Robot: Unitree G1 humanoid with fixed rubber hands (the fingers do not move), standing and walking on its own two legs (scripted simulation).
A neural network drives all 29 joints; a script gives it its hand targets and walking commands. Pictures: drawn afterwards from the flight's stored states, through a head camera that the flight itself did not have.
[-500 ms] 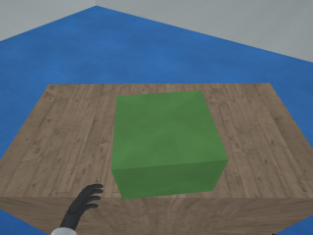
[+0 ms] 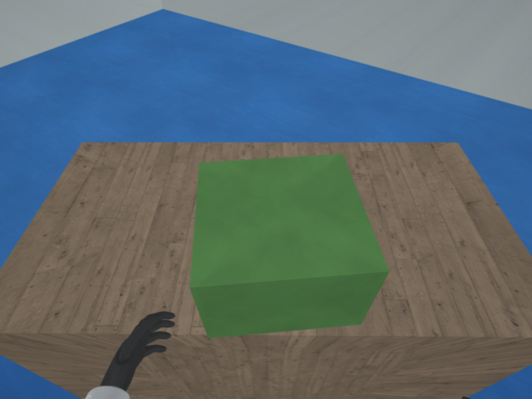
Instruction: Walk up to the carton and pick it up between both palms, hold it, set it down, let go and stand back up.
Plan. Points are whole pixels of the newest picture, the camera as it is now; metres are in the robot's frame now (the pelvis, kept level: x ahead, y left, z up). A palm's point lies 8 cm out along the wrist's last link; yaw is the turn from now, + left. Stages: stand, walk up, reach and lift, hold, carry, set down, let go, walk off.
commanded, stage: stand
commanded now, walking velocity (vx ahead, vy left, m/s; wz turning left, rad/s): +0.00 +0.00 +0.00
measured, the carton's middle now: (278, 241) +0.39 +0.03 +0.01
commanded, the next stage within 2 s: none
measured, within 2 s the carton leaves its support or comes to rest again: neither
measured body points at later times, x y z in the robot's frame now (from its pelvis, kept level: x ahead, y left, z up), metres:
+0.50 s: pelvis +0.00 +0.00 +0.00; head +0.01 +0.02 +0.45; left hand +0.19 +0.24 -0.02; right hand +0.12 -0.29 -0.09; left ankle -0.02 +0.10 -0.72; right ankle +0.02 -0.11 -0.72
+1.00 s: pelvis +0.00 +0.01 +0.00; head +0.01 +0.02 +0.45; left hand +0.19 +0.24 -0.02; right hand +0.12 -0.28 -0.09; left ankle -0.02 +0.10 -0.72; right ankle +0.02 -0.11 -0.72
